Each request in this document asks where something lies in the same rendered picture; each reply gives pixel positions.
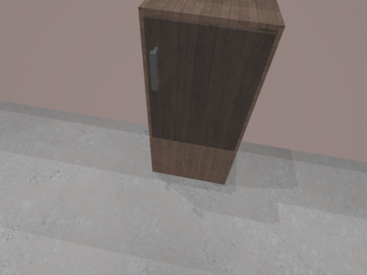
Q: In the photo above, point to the cupboard door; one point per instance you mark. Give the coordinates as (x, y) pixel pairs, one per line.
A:
(208, 75)

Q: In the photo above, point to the handle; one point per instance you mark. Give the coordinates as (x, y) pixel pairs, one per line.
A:
(154, 69)

